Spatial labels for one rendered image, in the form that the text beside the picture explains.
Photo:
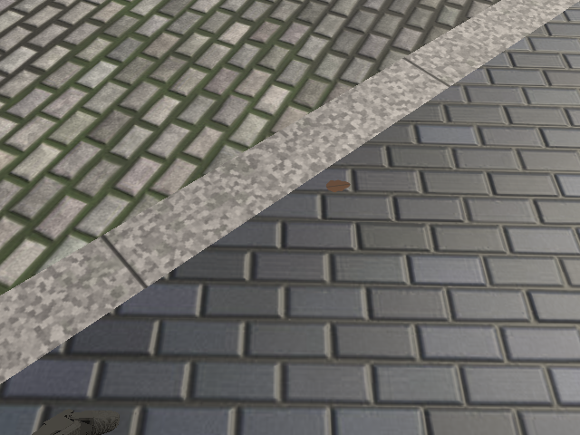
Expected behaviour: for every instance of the robot left hand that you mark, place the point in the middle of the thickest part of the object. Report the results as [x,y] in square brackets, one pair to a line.
[69,422]

